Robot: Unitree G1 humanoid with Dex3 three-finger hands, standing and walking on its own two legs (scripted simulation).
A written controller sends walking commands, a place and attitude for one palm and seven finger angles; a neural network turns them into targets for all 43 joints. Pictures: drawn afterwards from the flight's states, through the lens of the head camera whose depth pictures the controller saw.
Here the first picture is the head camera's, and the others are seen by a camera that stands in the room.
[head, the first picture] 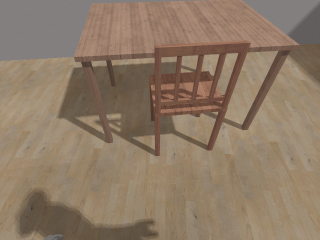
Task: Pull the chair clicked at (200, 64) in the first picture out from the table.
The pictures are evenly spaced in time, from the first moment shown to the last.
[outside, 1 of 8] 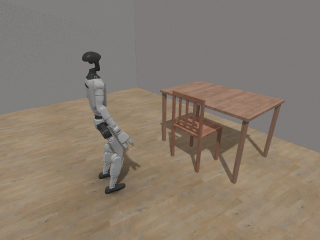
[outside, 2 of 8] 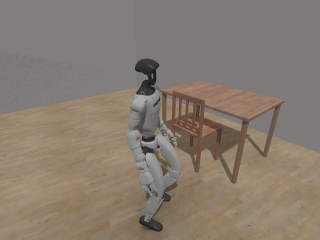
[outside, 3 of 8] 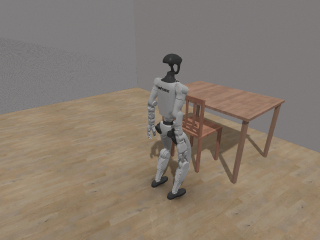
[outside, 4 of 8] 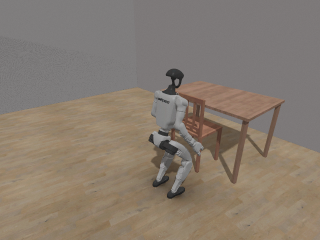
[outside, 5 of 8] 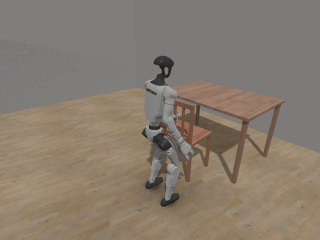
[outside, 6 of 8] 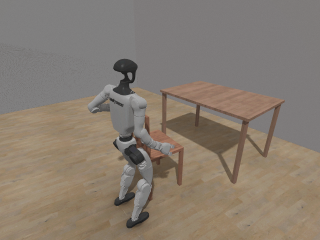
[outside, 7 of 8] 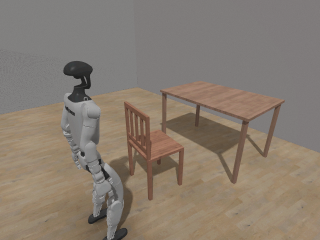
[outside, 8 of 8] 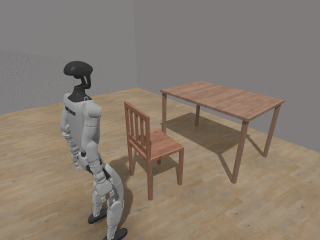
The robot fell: no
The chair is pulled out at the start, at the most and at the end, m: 0.00 0.63 0.62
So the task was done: yes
